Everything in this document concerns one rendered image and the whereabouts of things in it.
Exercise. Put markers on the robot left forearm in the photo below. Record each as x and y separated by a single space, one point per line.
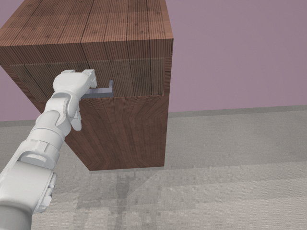
42 146

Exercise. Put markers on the left robot upper arm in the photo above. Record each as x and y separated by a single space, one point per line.
27 189

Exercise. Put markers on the handle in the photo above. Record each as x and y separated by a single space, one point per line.
100 92

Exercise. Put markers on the robot left hand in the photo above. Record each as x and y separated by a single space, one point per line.
77 83

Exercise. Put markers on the drawer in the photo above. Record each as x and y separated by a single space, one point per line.
131 77

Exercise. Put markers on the cabinet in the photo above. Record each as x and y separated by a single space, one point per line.
117 132

